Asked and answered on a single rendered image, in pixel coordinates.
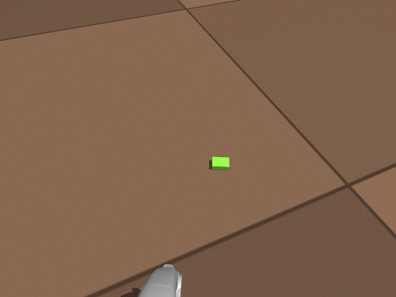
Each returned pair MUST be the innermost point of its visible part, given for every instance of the small box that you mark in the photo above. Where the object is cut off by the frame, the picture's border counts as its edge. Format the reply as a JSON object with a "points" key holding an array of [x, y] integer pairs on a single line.
{"points": [[220, 163]]}

